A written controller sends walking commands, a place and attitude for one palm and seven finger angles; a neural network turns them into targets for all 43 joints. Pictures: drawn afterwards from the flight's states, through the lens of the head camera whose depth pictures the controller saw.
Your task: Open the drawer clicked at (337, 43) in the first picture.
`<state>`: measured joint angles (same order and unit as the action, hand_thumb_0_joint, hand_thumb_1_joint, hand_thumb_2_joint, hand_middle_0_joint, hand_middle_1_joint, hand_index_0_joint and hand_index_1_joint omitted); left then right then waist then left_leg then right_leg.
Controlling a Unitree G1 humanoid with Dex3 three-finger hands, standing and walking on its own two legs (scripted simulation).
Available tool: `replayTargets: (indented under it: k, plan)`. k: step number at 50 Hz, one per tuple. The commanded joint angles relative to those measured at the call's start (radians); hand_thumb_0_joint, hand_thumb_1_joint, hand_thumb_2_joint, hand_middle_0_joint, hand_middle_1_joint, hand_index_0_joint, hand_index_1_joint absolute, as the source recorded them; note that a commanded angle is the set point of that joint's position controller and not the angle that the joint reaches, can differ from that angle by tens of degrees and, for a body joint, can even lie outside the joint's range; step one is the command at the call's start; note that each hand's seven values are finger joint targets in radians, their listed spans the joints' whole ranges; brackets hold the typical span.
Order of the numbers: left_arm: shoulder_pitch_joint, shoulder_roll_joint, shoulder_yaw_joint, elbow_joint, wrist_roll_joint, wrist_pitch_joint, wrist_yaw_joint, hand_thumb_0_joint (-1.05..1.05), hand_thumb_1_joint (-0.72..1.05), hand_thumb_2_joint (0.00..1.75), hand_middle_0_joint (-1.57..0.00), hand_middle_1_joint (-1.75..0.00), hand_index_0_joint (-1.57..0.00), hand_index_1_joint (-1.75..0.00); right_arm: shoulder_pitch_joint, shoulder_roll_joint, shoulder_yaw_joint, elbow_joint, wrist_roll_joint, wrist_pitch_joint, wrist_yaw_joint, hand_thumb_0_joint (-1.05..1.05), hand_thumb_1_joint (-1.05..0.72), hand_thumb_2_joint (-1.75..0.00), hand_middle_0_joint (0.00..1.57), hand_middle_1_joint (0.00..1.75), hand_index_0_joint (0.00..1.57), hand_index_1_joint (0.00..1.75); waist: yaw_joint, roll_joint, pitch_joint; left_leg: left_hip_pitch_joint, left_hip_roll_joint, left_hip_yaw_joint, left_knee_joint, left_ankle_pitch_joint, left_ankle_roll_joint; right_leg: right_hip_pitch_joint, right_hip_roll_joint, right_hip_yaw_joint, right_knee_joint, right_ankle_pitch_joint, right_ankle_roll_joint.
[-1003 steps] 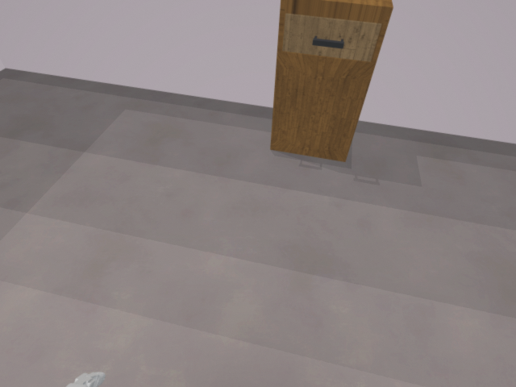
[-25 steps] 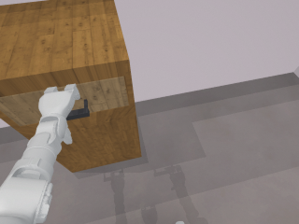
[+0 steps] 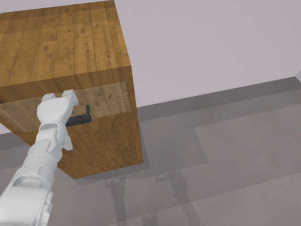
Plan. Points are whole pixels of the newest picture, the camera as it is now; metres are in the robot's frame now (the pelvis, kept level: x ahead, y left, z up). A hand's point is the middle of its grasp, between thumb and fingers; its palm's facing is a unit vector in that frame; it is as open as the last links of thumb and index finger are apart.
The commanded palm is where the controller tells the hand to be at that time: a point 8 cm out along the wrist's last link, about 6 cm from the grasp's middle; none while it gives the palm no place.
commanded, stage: re-aim the fingers above the handle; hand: left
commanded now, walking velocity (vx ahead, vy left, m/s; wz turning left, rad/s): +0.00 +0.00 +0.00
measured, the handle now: (70, 116) +0.47 +0.28 -0.05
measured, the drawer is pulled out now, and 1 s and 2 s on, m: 0.00 0.00 0.00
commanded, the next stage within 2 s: lower the fingers behind the handle in 1.90 s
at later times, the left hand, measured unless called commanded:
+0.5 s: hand (66, 115) +0.43 +0.25 +0.02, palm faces -0.04 -0.03 -1.00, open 13.7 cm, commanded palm +0.40 +0.26 +0.06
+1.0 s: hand (66, 121) +0.41 +0.25 +0.01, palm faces -0.03 -0.04 -1.00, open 13.8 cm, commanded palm +0.38 +0.25 +0.07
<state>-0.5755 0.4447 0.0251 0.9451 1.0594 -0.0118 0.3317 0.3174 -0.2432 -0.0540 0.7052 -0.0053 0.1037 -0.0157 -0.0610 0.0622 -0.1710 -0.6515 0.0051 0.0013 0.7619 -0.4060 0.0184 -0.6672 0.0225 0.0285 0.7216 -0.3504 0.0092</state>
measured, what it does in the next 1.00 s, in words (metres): stands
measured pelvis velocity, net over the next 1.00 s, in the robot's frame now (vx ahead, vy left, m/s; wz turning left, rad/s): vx -0.01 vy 0.00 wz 0.00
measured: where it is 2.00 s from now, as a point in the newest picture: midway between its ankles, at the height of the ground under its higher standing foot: outside the picture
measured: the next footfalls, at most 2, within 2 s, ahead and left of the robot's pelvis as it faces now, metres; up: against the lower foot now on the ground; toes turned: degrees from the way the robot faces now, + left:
none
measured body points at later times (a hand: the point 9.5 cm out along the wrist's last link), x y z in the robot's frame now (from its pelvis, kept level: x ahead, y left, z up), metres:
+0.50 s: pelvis -0.01 +0.00 +0.00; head +0.07 -0.01 +0.44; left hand +0.43 +0.25 +0.07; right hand +0.04 -0.27 -0.14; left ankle -0.03 +0.11 -0.71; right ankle -0.01 -0.13 -0.71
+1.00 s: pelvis -0.01 +0.00 +0.00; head +0.06 -0.01 +0.44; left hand +0.41 +0.25 +0.06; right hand +0.06 -0.26 -0.14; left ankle -0.03 +0.11 -0.71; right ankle -0.01 -0.13 -0.71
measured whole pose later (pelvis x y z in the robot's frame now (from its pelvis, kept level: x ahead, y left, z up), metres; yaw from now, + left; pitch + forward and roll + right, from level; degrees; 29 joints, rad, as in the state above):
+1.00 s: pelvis -0.01 +0.00 +0.00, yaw +0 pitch +17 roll -1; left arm -0.57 0.41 -0.02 0.91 1.04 0.07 0.37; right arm 0.30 -0.25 -0.07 0.71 0.00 0.09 0.00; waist -0.05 0.07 -0.17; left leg -0.67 0.00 0.00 0.77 -0.40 0.02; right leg -0.68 0.02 0.03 0.72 -0.34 0.01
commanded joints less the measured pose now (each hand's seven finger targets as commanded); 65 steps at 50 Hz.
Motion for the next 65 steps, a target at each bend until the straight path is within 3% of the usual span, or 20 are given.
replayTargets:
  k: [1,3,6,9,14,17,19,22,29,34,37,39,42,47,51,52,54,57,60,65]
  plan:
    - [-0.322,0.277,0.072,-0.243,0.015,-0.046,0.054,0.00,-0.50,0.30,-0.30,-1.20,-0.30,-1.20,0.063,-0.157,-0.059,-0.086,0.003,-0.024,-0.014,0.00,-0.90,-0.90,0.20,0.30,0.20,0.30,0.015,-0.043,-0.306,0.152,-0.026,0.017,-0.056,0.456,0.027,0.230,0.021,-0.052,-0.036,0.407,-0.043]
    - [-0.338,0.284,0.081,-0.257,0.022,-0.058,0.076,0.00,-0.50,0.30,-0.30,-1.20,-0.30,-1.20,0.063,-0.158,-0.061,-0.078,0.002,-0.026,-0.012,0.00,-0.90,-0.90,0.20,0.30,0.20,0.30,0.012,-0.010,-0.301,0.174,-0.023,0.008,-0.052,0.449,0.023,0.187,0.024,-0.058,-0.032,0.355,-0.047]
    - [-0.450,0.223,0.014,-0.256,0.035,-0.056,0.109,0.00,-0.50,0.30,-0.30,-1.20,-0.30,-1.20,0.071,-0.155,-0.066,-0.060,0.003,-0.039,-0.014,0.00,-0.90,-0.90,0.20,0.30,0.20,0.30,-0.033,0.010,-0.281,0.202,-0.022,-0.006,-0.043,0.394,0.020,0.097,0.028,-0.068,-0.038,0.271,-0.048]
    - [-0.568,0.204,-0.018,-0.277,0.032,-0.046,0.130,0.00,-0.50,0.30,-0.30,-1.20,-0.30,-1.20,0.085,-0.154,-0.070,-0.043,-0.001,-0.048,-0.016,0.00,-0.90,-0.90,0.20,0.30,0.20,0.30,-0.055,0.058,-0.345,0.272,-0.019,-0.023,-0.030,0.408,0.011,0.055,0.030,-0.071,-0.031,0.245,-0.049]
    - [-0.552,0.187,-0.020,-0.194,0.008,0.005,0.125,0.00,-0.50,0.30,-0.30,-1.20,-0.30,-1.20,0.093,-0.155,-0.064,-0.026,-0.005,-0.047,-0.012,0.00,-0.90,-0.90,0.20,0.30,0.20,0.30,-0.038,0.052,-0.387,0.289,-0.021,-0.029,-0.029,0.447,0.002,0.073,0.035,-0.079,-0.028,0.264,-0.050]
    - [-0.478,0.285,0.057,-0.085,0.005,0.056,0.104,0.00,-0.50,0.30,-0.30,-1.20,-0.30,-1.20,0.078,-0.171,-0.046,-0.023,-0.007,-0.031,-0.009,0.00,-0.90,-0.90,0.20,0.30,0.20,0.30,0.001,0.003,-0.349,0.191,-0.030,-0.012,-0.046,0.422,0.009,0.148,0.030,-0.068,-0.028,0.298,-0.050]
    - [-0.456,0.271,0.032,-0.058,0.011,0.078,0.086,0.00,-0.50,0.30,-0.30,-1.20,-0.30,-1.20,0.071,-0.167,-0.040,-0.039,-0.001,-0.027,-0.007,0.00,-0.90,-0.90,0.20,0.30,0.20,0.30,0.006,-0.006,-0.314,0.149,-0.031,0.005,-0.058,0.401,0.014,0.173,0.025,-0.066,-0.033,0.312,-0.048]
    - [-0.381,0.324,0.077,-0.070,0.010,0.072,0.050,0.00,-0.50,0.30,-0.30,-1.20,-0.30,-1.20,0.065,-0.171,-0.038,-0.063,-0.002,-0.019,-0.006,0.00,-0.90,-0.90,0.20,0.30,0.20,0.30,0.041,-0.028,-0.355,0.137,-0.029,0.014,-0.061,0.441,0.017,0.251,0.023,-0.055,-0.027,0.376,-0.049]
    - [-0.336,0.291,0.065,-0.163,0.002,-0.016,0.030,0.00,-0.50,0.30,-0.30,-1.20,-0.30,-1.20,0.071,-0.167,-0.054,-0.085,0.010,-0.028,-0.021,0.00,-0.90,-0.90,0.20,0.30,0.20,0.30,0.010,-0.092,-0.290,0.116,-0.026,0.023,-0.066,0.382,0.030,0.238,0.020,-0.044,-0.052,0.363,-0.039]
    - [-0.485,0.267,0.040,-0.301,0.028,-0.100,0.088,0.00,-0.50,0.30,-0.30,-1.20,-0.30,-1.20,0.091,-0.158,-0.070,-0.057,0.002,-0.046,-0.028,0.00,-0.90,-0.90,0.20,0.30,0.20,0.30,-0.027,0.038,-0.340,0.221,-0.021,-0.005,-0.036,0.410,0.023,0.118,0.027,-0.052,-0.033,0.291,-0.047]
    - [-0.547,0.238,0.020,-0.325,0.032,-0.094,0.132,0.00,-0.50,0.30,-0.30,-1.20,-0.30,-1.20,0.095,-0.154,-0.072,-0.036,-0.006,-0.052,-0.024,0.00,-0.90,-0.90,0.20,0.30,0.20,0.30,-0.038,0.104,-0.376,0.278,-0.019,-0.020,-0.017,0.456,0.010,0.062,0.032,-0.067,-0.018,0.274,-0.053]
    - [-0.538,0.234,0.021,-0.255,0.026,-0.058,0.153,0.00,-0.50,0.30,-0.30,-1.20,-0.30,-1.20,0.096,-0.156,-0.071,-0.021,-0.006,-0.052,-0.018,0.00,-0.90,-0.90,0.20,0.30,0.20,0.30,-0.043,0.086,-0.361,0.262,-0.021,-0.022,-0.016,0.426,0.006,0.047,0.034,-0.074,-0.018,0.251,-0.051]
    - [-0.474,0.267,0.053,-0.138,0.011,0.022,0.149,0.00,-0.50,0.30,-0.30,-1.20,-0.30,-1.20,0.085,-0.167,-0.057,-0.012,-0.006,-0.045,-0.008,0.00,-0.90,-0.90,0.20,0.30,0.20,0.30,-0.008,0.046,-0.359,0.207,-0.029,-0.015,-0.038,0.412,0.004,0.107,0.034,-0.076,-0.020,0.267,-0.054]
    - [-0.213,0.185,0.015,-0.189,-0.025,0.092,0.066,0.00,-0.50,0.30,-0.30,-1.20,-0.30,-1.20,0.045,-0.159,-0.058,-0.083,0.006,-0.034,0.008,0.00,-0.90,-0.90,0.20,0.30,0.20,0.30,0.055,-0.013,-0.443,0.231,-0.021,0.011,-0.054,0.559,0.011,0.273,0.027,-0.063,-0.028,0.436,-0.050]
    - [-0.193,0.209,0.028,-0.272,-0.018,0.065,0.037,0.00,-0.50,0.30,-0.30,-1.20,-0.30,-1.20,0.016,-0.161,-0.052,-0.113,0.015,-0.032,-0.010,0.00,-0.90,-0.90,0.20,0.30,0.20,0.30,0.031,-0.114,-0.290,0.166,-0.023,0.021,-0.085,0.439,0.029,0.287,0.021,-0.059,-0.067,0.409,-0.038]
    - [-0.197,0.263,0.077,-0.282,-0.020,0.050,0.041,0.00,-0.50,0.30,-0.30,-1.20,-0.30,-1.20,0.004,-0.166,-0.046,-0.111,0.013,-0.030,-0.017,0.00,-0.90,-0.90,0.20,0.30,0.20,0.30,0.038,-0.131,-0.260,0.143,-0.024,0.018,-0.094,0.408,0.031,0.294,0.018,-0.055,-0.072,0.386,-0.039]
    - [-0.274,0.279,0.083,-0.316,0.005,0.015,0.062,0.00,-0.50,0.30,-0.30,-1.20,-0.30,-1.20,0.002,-0.157,-0.045,-0.106,0.011,-0.033,-0.029,0.00,-0.90,-0.90,0.20,0.30,0.20,0.30,0.025,-0.089,-0.227,0.150,-0.028,0.016,-0.098,0.364,0.032,0.254,0.016,-0.053,-0.072,0.336,-0.040]
    - [-0.341,0.325,0.121,-0.423,0.034,-0.029,0.109,0.00,-0.50,0.30,-0.30,-1.20,-0.30,-1.20,0.002,-0.150,-0.051,-0.096,0.000,-0.041,-0.032,0.00,-0.90,-0.90,0.20,0.30,0.20,0.30,0.038,0.027,-0.311,0.216,-0.029,0.015,-0.078,0.418,0.025,0.238,0.017,-0.050,-0.047,0.336,-0.051]
    - [-0.352,0.237,0.050,-0.371,0.042,-0.017,0.138,0.00,-0.50,0.30,-0.30,-1.20,-0.30,-1.20,0.009,-0.137,-0.054,-0.074,0.002,-0.050,-0.030,0.00,-0.90,-0.90,0.20,0.30,0.20,0.30,0.010,0.070,-0.302,0.241,-0.030,0.009,-0.063,0.420,0.015,0.171,0.022,-0.062,-0.040,0.310,-0.054]
    - [-0.374,0.098,-0.087,-0.247,-0.012,0.049,0.089,0.00,-0.50,0.30,-0.30,-1.20,-0.30,-1.20,0.026,-0.145,-0.060,-0.056,0.013,-0.062,-0.025,0.00,-0.90,-0.90,0.20,0.30,0.20,0.30,-0.030,-0.014,-0.293,0.259,-0.031,0.002,-0.068,0.385,0.015,0.154,0.026,-0.066,-0.071,0.290,-0.044]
